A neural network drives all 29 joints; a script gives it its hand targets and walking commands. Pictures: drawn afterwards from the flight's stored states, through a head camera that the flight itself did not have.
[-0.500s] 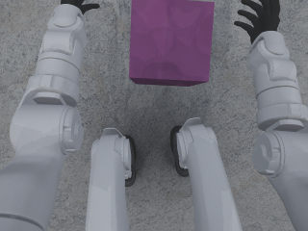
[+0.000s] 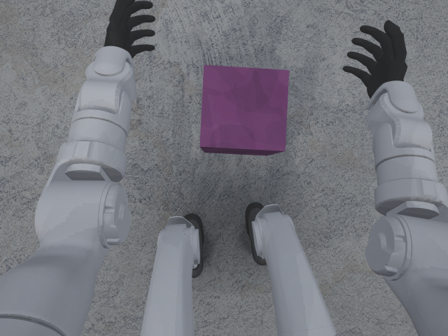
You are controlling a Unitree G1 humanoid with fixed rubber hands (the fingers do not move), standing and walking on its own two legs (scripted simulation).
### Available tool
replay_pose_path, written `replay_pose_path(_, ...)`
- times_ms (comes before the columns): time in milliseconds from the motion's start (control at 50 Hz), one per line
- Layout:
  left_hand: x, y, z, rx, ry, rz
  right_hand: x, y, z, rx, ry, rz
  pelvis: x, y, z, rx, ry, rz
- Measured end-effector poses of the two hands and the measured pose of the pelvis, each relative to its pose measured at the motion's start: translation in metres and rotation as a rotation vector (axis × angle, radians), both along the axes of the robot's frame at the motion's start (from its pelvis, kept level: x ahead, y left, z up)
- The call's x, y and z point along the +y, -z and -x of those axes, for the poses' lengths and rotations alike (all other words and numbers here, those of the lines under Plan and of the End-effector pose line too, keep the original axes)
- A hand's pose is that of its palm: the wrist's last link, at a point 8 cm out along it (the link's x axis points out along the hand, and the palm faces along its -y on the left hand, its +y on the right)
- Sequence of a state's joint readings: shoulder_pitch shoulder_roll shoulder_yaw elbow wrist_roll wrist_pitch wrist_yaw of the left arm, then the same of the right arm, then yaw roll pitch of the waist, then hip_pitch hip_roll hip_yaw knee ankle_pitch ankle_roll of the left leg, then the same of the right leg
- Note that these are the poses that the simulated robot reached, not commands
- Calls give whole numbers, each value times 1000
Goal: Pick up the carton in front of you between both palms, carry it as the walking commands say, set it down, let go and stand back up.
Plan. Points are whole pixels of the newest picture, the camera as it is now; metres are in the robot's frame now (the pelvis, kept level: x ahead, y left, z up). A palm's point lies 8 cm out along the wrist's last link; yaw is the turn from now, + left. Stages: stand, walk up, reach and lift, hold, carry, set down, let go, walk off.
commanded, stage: set down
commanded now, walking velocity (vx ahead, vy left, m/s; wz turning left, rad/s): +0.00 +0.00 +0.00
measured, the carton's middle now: (240, 117) +0.50 -0.08 -0.47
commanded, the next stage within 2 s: let go in 0.04 s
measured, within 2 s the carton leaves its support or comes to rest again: neither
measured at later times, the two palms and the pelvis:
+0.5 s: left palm (66, 129) +0.42 +0.16 +0.02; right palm out of the picture +0.37 -0.27 +0.03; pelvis +0.06 -0.02 +0.12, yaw +1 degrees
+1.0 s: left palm out of the picture +0.28 +0.23 +0.11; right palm out of the picture +0.26 -0.23 +0.11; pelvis +0.10 +0.01 +0.18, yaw -1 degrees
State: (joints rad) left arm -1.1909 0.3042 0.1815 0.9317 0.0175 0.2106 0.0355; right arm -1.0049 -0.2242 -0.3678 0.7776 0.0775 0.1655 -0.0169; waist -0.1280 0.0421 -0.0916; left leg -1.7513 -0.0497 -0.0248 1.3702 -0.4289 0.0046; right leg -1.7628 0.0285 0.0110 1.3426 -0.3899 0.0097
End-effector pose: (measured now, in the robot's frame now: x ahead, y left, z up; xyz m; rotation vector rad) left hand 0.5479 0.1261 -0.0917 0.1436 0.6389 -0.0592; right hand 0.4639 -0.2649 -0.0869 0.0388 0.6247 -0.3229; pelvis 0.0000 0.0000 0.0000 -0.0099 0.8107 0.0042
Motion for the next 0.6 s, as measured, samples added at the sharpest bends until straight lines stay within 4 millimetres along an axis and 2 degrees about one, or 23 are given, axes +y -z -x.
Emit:
replay_pose_path(120,3,-28,4,8,-8,-8,1,-27,3,10,-23,10,-1,-29,-6,-12,-3,-2)
replay_pose_path(180,7,-39,14,12,-26,-28,4,-37,8,28,-63,25,-3,-44,-11,-24,-4,-6)
replay_pose_path(240,13,-48,34,27,-56,-58,6,-47,21,61,-120,44,-5,-60,-17,-49,-5,-11)
replay_pose_path(300,19,-58,63,49,-90,-80,8,-58,39,102,-181,63,-8,-78,-26,-90,-7,-15)
replay_pose_path(400,28,-81,106,77,-124,-93,3,-86,70,152,-248,84,-14,-104,-40,-181,-8,-21)
replay_pose_path(600,44,-129,154,86,-106,-87,-2,-139,122,171,-268,86,-20,-139,-71,-348,1,-22)
